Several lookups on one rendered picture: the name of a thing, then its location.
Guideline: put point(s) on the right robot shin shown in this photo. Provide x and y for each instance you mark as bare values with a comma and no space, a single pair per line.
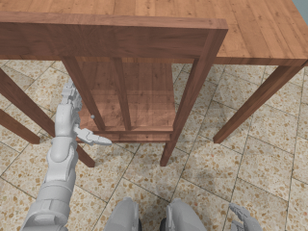
174,200

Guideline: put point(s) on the robot left hand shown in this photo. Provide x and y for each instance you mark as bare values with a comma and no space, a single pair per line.
67,115

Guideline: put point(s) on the right robot thigh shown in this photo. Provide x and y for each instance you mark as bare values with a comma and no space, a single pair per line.
181,217

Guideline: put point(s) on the table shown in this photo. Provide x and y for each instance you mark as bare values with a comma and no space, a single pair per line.
260,32

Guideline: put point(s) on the chair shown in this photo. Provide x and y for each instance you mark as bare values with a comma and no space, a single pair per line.
130,102

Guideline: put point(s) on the robot left forearm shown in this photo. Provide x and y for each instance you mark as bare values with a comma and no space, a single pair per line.
52,203

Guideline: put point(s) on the robot right hand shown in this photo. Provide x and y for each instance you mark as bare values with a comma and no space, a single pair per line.
250,223

